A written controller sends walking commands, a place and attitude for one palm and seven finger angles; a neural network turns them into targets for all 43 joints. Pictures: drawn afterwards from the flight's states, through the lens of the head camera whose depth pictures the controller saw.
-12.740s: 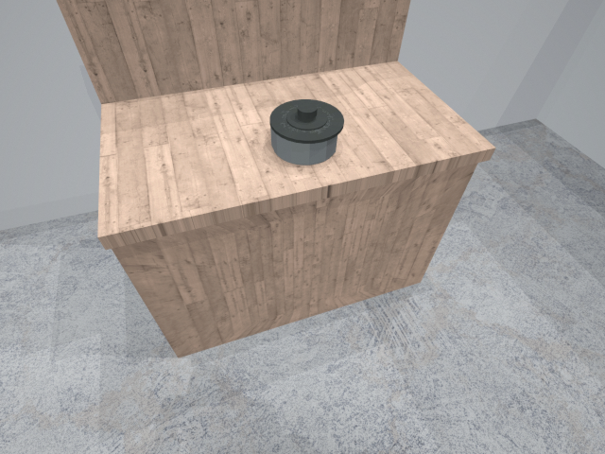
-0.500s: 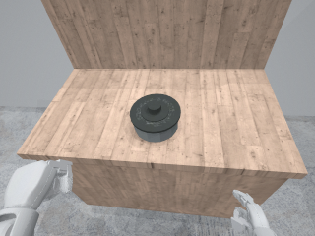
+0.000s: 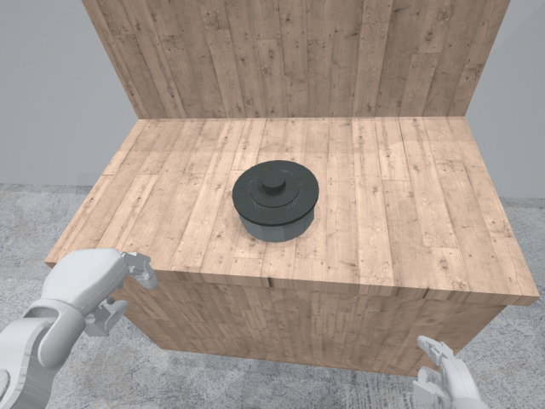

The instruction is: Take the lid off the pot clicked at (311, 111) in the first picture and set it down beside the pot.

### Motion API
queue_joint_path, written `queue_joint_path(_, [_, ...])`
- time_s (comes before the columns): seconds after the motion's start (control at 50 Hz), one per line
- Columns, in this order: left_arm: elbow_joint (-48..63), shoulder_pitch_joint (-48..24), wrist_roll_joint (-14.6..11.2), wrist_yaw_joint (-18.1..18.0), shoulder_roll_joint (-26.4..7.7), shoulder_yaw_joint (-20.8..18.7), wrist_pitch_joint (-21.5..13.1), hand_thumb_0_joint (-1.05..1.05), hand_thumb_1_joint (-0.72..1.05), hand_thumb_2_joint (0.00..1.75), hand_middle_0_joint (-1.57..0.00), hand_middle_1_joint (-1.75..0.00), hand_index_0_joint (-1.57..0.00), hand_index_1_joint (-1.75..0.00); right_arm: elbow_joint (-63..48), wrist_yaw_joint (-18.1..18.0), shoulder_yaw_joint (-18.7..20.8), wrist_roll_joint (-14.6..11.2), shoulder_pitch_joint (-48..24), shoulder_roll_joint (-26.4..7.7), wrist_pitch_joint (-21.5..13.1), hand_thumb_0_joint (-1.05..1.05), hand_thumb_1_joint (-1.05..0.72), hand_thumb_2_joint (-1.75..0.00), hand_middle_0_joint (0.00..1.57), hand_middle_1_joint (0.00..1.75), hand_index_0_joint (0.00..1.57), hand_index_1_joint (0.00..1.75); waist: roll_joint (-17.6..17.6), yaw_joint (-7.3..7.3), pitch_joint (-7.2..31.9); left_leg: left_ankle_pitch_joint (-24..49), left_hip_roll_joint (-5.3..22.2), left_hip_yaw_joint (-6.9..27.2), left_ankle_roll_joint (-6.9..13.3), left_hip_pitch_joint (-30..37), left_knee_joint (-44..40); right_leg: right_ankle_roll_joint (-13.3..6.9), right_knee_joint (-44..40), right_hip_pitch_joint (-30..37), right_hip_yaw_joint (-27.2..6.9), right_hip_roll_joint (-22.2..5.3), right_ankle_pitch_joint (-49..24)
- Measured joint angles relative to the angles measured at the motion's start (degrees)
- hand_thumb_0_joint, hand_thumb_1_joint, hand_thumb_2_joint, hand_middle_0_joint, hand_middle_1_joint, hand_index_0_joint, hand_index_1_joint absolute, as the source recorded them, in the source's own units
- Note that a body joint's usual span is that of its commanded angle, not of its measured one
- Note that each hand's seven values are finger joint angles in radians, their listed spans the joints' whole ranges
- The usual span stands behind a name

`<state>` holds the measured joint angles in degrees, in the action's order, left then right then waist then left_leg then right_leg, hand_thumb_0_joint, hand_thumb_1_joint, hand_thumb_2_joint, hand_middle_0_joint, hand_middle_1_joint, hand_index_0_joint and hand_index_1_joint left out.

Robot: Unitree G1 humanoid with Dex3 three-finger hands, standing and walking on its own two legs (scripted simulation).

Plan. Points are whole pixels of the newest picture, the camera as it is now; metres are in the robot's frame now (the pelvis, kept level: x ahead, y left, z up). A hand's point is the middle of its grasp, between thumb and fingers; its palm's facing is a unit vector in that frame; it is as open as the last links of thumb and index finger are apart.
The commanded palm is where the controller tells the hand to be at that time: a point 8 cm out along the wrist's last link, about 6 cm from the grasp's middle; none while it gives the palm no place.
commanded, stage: reach forward and open the fingers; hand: left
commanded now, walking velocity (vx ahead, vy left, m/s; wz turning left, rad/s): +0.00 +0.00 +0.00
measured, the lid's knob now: (274, 182) +0.52 +0.06 +0.01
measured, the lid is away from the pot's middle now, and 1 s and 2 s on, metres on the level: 0.01 0.01 0.01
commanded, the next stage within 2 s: move the open hand above the knob in 0.40 s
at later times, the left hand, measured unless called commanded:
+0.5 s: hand (110, 255) +0.29 +0.27 +0.09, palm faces -0.16 -0.08 -0.98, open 10.3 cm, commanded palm +0.28 +0.26 +0.14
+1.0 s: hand (173, 222) +0.36 +0.20 +0.08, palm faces -0.20 -0.02 -0.98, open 10.3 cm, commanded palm +0.34 +0.20 +0.14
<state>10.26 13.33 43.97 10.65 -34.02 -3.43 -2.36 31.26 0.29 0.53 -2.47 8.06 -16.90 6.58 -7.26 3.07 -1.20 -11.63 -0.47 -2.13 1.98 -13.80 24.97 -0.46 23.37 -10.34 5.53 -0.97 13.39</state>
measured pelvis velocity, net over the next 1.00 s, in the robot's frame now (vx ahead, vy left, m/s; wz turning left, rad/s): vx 0.01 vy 0.01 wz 0.00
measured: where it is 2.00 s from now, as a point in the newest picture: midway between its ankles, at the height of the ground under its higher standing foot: outside the picture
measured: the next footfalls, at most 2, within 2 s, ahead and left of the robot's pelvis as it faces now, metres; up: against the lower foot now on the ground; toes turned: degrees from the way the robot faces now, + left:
none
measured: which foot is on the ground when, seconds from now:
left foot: down 0.00-1.00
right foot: down 0.00-1.00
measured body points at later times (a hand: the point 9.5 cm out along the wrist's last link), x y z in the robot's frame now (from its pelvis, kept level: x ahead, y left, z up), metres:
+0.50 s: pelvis +0.00 +0.03 +0.00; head +0.01 -0.02 +0.45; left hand +0.29 +0.27 +0.15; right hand +0.19 -0.20 -0.11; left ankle +0.02 +0.10 -0.74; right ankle -0.01 -0.11 -0.74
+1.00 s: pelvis +0.01 +0.01 +0.00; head +0.03 -0.03 +0.45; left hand +0.36 +0.20 +0.14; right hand +0.19 -0.22 -0.12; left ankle +0.02 +0.10 -0.74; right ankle -0.01 -0.11 -0.74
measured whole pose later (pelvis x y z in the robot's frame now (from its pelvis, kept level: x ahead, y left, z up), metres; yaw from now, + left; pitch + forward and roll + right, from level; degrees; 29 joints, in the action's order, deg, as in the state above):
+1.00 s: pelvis +0.01 +0.01 +0.00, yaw +0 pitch +2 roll +0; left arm -9.3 -18.0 49.4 11.2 -29.8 12.3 5.3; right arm 33.8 1.8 -1.5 -3.8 7.8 -15.7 7.5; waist -6.1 0.6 0.0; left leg -12.1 -2.2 -2.6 2.9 -14.6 24.7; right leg 0.4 25.6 -12.3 4.9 -2.7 15.1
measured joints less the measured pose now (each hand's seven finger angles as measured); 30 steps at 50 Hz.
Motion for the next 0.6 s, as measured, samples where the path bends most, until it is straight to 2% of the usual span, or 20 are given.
queue_joint_path(0.06, [-0.43,-1.46,1.49,-0.25,-0.34,2.15,-1.42,0.0,0.03,1.21,-0.93,-0.45,-0.93,-0.45,1.03,-0.15,-0.06,0.15,0.11,0.1,0.13,0.02,-0.91,-0.9,0.2,0.3,0.2,0.3,0.06,0.08,0.0,0.27,-0.34,-0.16,0.36,0.16,-0.35,0.32,-0.14,0.05,-0.14,-0.34,-0.21])
queue_joint_path(0.14, [-4.18,-5.53,2.3,-1.09,-2.48,1.98,-1.86,0.0,-0.09,1.23,-0.88,-0.31,-0.89,-0.31,2.08,-0.33,-0.49,-0.31,-0.05,0.77,0.62,0.02,-0.91,-0.9,0.2,0.3,0.2,0.3,0.49,-0.1,-0.23,0.44,-0.61,-0.23,0.6,0.58,-0.53,0.52,-0.26,0.46,-0.2,-0.6,-0.38])
queue_joint_path(0.22, [-6.3,-8.27,0.75,-1.28,0.03,1.93,1.01,0.0,-0.17,1.26,-0.84,-0.2,-0.85,-0.2,1.4,0.66,-0.29,-0.73,0.19,0.93,0.66,0.02,-0.91,-0.9,0.2,0.3,0.2,0.3,0.09,-0.4,-0.01,0.87,-1.11,-0.41,1.04,0.65,-1.15,0.97,-0.75,0.45,-0.37,-1.07,-0.83])
queue_joint_path(0.28, [-6.48,-8.96,1.59,-0.36,1.52,4.32,1.83,0.0,-0.21,1.27,-0.82,-0.15,-0.83,-0.15,1.11,1.07,-0.47,-0.64,-0.14,0.95,0.94,0.02,-0.91,-0.9,0.2,0.3,0.2,0.3,-0.02,-0.64,0.03,1.14,-1.47,-0.77,1.44,0.8,-1.67,1.35,-0.96,0.37,-0.72,-1.44,-1.07])
queue_joint_path(0.36, [-8.8,-12.63,4.26,0.26,-0.35,6.72,-0.19,0.0,-0.24,1.29,-0.82,-0.11,-0.82,-0.11,1.76,0.32,-1.16,-0.46,-0.79,1.36,0.84,0.02,-0.91,-0.9,0.2,0.3,0.2,0.3,0.73,-0.69,-0.29,1.18,-1.77,-0.85,1.71,0.8,-1.66,1.49,-0.6,0.24,-0.8,-1.74,-0.93])
queue_joint_path(0.42, [-10.14,-15.23,3.88,-0.44,-1.46,5.26,-0.47,0.0,-0.26,1.29,-0.81,-0.1,-0.82,-0.1,1.78,0.24,-1.16,-0.5,-0.81,1.71,0.67,0.02,-0.91,-0.9,0.2,0.3,0.2,0.3,1.08,-0.73,-0.37,1.16,-1.88,-0.81,1.76,0.78,-1.64,1.48,-0.59,0.24,-0.77,-1.84,-0.9])
queue_joint_path(0.5, [-11.16,-16.56,2.32,-0.89,0.43,4.35,2.58,0.0,-0.27,1.3,-0.81,-0.09,-0.81,-0.09,1.08,1.53,-0.69,-0.86,-0.15,1.43,1.14,0.02,-0.91,-0.9,0.2,0.3,0.2,0.3,0.76,-0.7,0.58,1.15,-2.12,-0.82,1.91,0.29,-1.78,1.77,-0.82,-0.18,-0.78,-2.07,-0.96])
queue_joint_path(0.6, [-13.04,-19.41,3.87,2.06,2.24,10.19,6.27,0.0,-0.27,1.31,-0.8,-0.08,-0.81,-0.08,1.11,1.76,-0.83,-1.01,-0.51,0.69,1.52,0.02,-0.91,-0.9,0.2,0.3,0.2,0.3,0.72,-0.99,0.04,1.03,-2.52,-0.54,2.17,-0.15,-1.42,1.87,-0.11,-0.62,-0.49,-2.47,-0.51])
